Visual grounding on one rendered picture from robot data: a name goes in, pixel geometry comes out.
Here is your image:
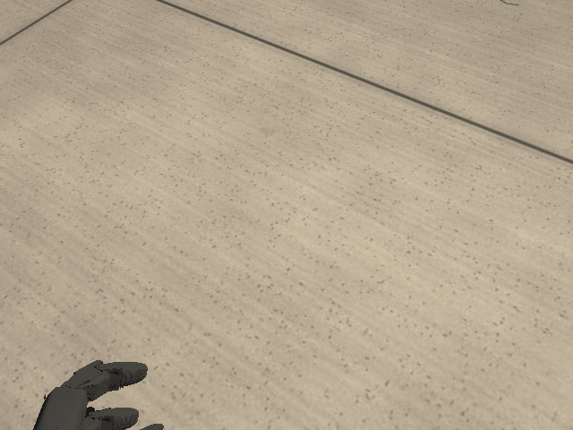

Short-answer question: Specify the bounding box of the left robot hand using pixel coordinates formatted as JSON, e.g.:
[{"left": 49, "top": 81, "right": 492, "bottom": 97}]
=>
[{"left": 33, "top": 360, "right": 164, "bottom": 430}]

